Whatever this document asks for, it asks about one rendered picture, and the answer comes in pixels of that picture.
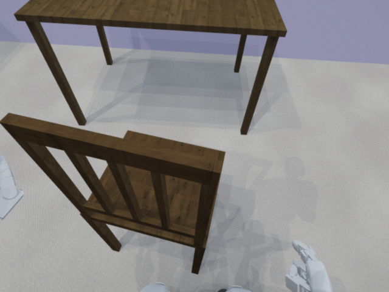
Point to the robot right hand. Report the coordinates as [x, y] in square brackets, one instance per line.
[313, 277]

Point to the chair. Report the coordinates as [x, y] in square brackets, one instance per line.
[152, 185]

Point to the table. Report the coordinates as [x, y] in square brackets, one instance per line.
[244, 17]

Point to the robot left hand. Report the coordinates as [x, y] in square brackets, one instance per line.
[9, 194]

